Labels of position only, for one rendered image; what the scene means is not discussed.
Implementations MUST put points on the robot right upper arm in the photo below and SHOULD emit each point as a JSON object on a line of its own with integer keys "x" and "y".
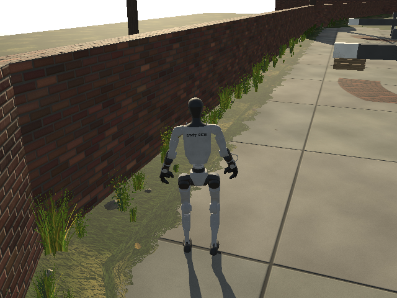
{"x": 216, "y": 130}

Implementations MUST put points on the robot left forearm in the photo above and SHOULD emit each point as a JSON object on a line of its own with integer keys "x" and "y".
{"x": 166, "y": 164}

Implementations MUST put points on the robot head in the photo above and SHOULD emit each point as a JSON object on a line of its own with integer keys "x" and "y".
{"x": 195, "y": 106}

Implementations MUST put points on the right robot hand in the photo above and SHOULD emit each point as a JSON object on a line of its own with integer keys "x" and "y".
{"x": 229, "y": 170}

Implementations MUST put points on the left robot hand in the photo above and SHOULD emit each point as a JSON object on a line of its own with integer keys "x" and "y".
{"x": 168, "y": 175}

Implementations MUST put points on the robot right forearm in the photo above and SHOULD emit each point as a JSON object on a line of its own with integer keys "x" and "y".
{"x": 229, "y": 159}

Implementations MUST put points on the robot left upper arm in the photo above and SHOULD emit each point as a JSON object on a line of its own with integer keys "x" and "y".
{"x": 174, "y": 140}

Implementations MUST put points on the robot right thigh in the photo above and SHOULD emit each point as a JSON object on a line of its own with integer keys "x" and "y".
{"x": 213, "y": 181}

